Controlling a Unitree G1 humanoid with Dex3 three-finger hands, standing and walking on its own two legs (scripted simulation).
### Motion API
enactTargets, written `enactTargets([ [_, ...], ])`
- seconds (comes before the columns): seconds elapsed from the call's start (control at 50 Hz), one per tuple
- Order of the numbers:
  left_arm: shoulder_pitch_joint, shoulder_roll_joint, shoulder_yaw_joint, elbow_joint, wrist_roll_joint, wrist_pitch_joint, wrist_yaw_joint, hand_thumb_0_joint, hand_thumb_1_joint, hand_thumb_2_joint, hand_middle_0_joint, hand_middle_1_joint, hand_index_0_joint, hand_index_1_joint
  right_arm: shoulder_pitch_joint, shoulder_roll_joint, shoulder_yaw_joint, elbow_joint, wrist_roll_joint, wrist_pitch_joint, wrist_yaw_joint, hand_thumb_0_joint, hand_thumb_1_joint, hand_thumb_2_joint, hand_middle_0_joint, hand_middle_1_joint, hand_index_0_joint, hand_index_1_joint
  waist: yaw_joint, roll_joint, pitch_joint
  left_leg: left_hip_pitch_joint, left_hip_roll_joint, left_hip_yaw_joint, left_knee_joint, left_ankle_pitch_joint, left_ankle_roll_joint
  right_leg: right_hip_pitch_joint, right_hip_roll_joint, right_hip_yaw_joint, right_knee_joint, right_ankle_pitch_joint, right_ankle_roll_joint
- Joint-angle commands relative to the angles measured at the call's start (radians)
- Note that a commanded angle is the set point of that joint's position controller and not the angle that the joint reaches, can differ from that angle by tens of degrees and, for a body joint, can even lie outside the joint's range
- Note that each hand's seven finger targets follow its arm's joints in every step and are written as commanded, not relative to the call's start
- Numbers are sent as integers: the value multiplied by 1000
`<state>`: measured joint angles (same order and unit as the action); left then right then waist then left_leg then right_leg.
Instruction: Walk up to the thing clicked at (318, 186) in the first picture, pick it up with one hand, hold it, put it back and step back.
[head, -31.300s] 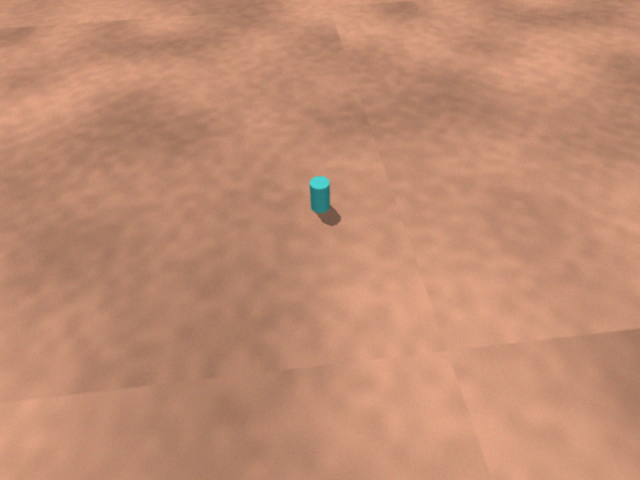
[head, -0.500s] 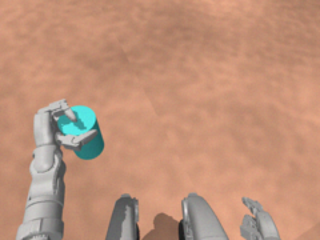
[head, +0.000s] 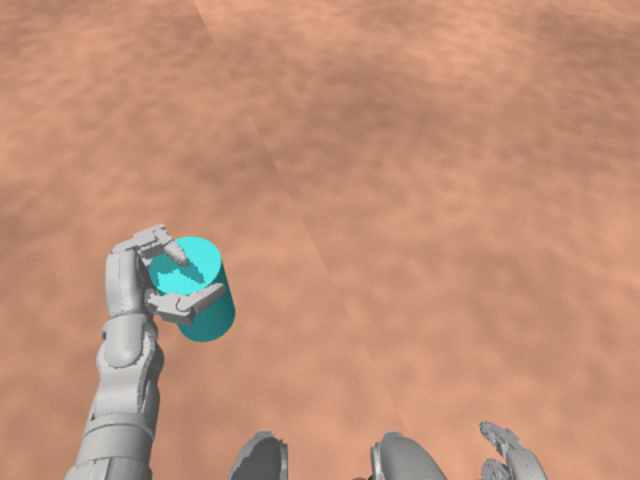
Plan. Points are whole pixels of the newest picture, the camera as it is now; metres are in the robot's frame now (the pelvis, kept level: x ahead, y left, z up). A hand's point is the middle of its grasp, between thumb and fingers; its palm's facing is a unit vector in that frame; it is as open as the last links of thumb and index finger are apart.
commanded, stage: lift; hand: left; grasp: from the side
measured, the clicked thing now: (197, 292) +0.37 +0.18 -0.04
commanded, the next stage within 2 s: hold in 0.42 s
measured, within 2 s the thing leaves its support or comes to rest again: neither
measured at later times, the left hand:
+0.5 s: hand (181, 270) +0.35 +0.17 +0.06, palm faces +0.22 -0.97 -0.03, open 7.5 cm
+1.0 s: hand (180, 265) +0.35 +0.17 +0.07, palm faces +0.22 -0.97 -0.03, open 7.5 cm
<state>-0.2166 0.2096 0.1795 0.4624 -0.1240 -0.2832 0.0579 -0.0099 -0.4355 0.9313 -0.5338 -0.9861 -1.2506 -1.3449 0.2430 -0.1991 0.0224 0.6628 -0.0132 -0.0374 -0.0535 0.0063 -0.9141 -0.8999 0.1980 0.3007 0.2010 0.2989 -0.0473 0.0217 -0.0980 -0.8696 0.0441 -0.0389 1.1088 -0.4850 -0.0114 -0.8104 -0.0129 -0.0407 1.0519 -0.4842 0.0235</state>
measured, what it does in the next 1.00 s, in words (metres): stands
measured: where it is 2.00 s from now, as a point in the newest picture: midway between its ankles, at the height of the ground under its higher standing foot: outside the picture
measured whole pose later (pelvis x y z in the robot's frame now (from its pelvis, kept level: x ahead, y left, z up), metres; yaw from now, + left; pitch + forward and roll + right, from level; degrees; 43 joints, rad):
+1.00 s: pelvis +0.01 -0.01 +0.03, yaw +0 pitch +7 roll -1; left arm -0.14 0.17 0.16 0.44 -0.13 -0.31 0.08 -0.01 -0.40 0.87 -0.54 -0.97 -1.22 -1.30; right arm 0.22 -0.20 0.01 0.68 -0.02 -0.03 -0.05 0.01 -0.94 -0.91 0.20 0.30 0.20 0.30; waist -0.03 0.01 -0.05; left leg -0.61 0.04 -0.03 0.89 -0.41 -0.02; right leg -0.57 -0.01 -0.03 0.86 -0.42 0.01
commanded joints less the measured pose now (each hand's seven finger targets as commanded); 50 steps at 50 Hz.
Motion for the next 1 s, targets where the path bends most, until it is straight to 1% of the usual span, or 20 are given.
enactTargets([
  [0.0,-373,142,53,-317,-30,-130,8,0,202,1207,-1220,-1356,-1244,-1349,11,-139,-52,-105,4,-32,-15,0,-911,-899,200,300,200,300,2,45,-364,311,-22,9,-184,283,13,189,25,-3,-168,323,-31],
  [0.08,-396,155,64,-338,-20,-147,15,0,183,1181,-1201,-1340,-1226,-1331,-9,-130,-51,-110,1,-34,-14,0,-914,-899,200,300,199,300,9,57,-328,309,-27,12,-228,208,12,205,23,-3,-200,255,-31],
  [0.2,-359,135,58,-353,-23,-159,24,0,179,1174,-1174,-1315,-1196,-1309,-14,-128,-48,-113,-2,-31,-16,0,-914,-900,200,300,199,300,8,53,-360,370,-28,14,-249,259,10,262,25,-2,-216,308,-28],
  [0.26,-370,113,25,-351,-17,-157,25,0,193,1185,-1182,-1322,-1203,-1318,-17,-131,-50,-109,-5,-30,-19,0,-917,-901,200,300,200,300,-4,44,-340,379,-28,17,-256,247,11,254,24,2,-237,301,-27],
  [0.32,-368,112,42,-321,-24,-161,26,0,177,1199,-1199,-1344,-1220,-1340,-14,-128,-49,-91,-4,-31,-18,0,-920,-902,200,300,200,300,-3,37,-298,372,-28,17,-269,238,11,256,23,2,-245,292,-25],
  [0.36,-370,118,38,-340,-20,-163,25,0,177,1210,-1192,-1343,-1212,-1340,-18,-129,-50,-107,-5,-30,-19,0,-917,-902,200,300,200,300,2,38,-334,395,-27,19,-271,268,11,278,22,3,-252,321,-25],
  [0.4,-365,114,40,-328,-21,-163,24,0,197,1214,-1211,-1354,-1231,-1351,-25,-134,-53,-106,-3,-29,-16,0,-918,-902,199,300,200,300,3,37,-288,386,-28,14,-291,229,9,268,25,-1,-257,278,-28],
  [0.46,-351,103,29,-325,-19,-167,21,0,217,1212,-1220,-1360,-1242,-1355,-33,-129,-53,-110,-6,-30,-11,0,-919,-902,200,300,200,300,6,41,-300,394,-29,14,-297,225,6,283,26,-4,-265,271,-27],
  [0.5,-341,122,47,-329,-19,-170,22,0,199,1225,-1238,-1377,-1259,-1374,-34,-134,-57,-103,-4,-30,-10,0,-923,-904,199,300,200,300,12,40,-285,391,-31,15,-307,208,6,286,26,-2,-271,256,-28],
  [0.52,-351,111,41,-341,-24,-172,22,0,203,1145,-1218,-1354,-1245,-1340,-43,-129,-53,-114,-1,-31,-8,0,-926,-901,200,300,200,300,16,54,-292,405,-30,15,-310,224,4,289,26,-3,-268,268,-30],
  [0.6,-323,123,54,-355,-26,-167,26,0,177,1108,-1199,-1317,-1223,-1307,-28,-130,-53,-114,-2,-27,-9,0,-934,-904,200,300,200,300,17,38,-329,415,-30,19,-301,297,7,337,26,2,-269,343,-26],
  [0.62,-317,115,41,-363,-25,-164,25,0,167,1104,-1184,-1310,-1209,-1299,-33,-130,-52,-116,0,-26,-11,0,-930,-903,200,300,200,300,17,31,-333,423,-31,23,-302,306,8,348,24,5,-276,355,-24],
  [0.64,-327,104,29,-351,-22,-163,24,0,160,1107,-1187,-1311,-1210,-1300,-32,-130,-52,-109,-2,-25,-10,0,-930,-903,200,300,200,300,6,25,-313,422,-30,23,-304,300,9,342,26,5,-279,352,-23],
  [0.66,-364,116,45,-376,-25,-167,28,0,158,1109,-1191,-1317,-1215,-1307,-39,-133,-55,-111,-2,-27,-9,0,-930,-903,200,300,200,300,11,36,-294,419,-31,20,-313,272,7,327,27,4,-282,321,-25],
  [0.68,-346,102,31,-362,-24,-166,27,0,144,1106,-1194,-1321,-1219,-1310,-41,-129,-54,-107,-2,-29,-8,0,-929,-903,199,300,200,300,5,45,-290,435,-29,19,-315,272,5,317,27,2,-283,317,-26],
  [0.74,-328,110,44,-342,-20,-163,29,0,192,1108,-1188,-1308,-1210,-1298,-41,-128,-56,-99,-2,-28,-8,0,-933,-905,199,300,200,300,12,39,-266,420,-32,21,-325,246,6,316,26,5,-296,293,-25],
  [0.86,-294,107,37,-366,-26,-160,22,0,181,1098,-1178,-1298,-1200,-1289,-39,-135,-59,-107,0,-29,-11,0,-933,-905,199,300,200,300,16,16,-321,452,-33,29,-316,342,10,386,22,9,-302,399,-18],
  [0.92,-284,109,42,-352,-23,-156,21,0,157,1108,-1188,-1308,-1208,-1301,-36,-131,-60,-88,-1,-27,-8,0,-935,-906,199,300,200,300,17,34,-278,449,-35,31,-324,322,9,366,23,12,-312,376,-19],
  [0.94,-313,84,21,-378,-30,-158,20,0,152,1102,-1191,-1309,-1211,-1302,-50,-131,-58,-109,0,-31,-8,0,-934,-905,199,300,199,300,9,26,-293,467,-31,30,-327,337,9,374,24,8,-310,389,-20],
  [0.98,-299,98,37,-376,-30,-154,24,0,157,1104,-1193,-1312,-1215,-1304,-49,-131,-59,-106,2,-29,-7,0,-935,-905,199,300,200,300,18,26,-265,454,-32,26,-338,315,8,367,25,5,-314,362,-22],
])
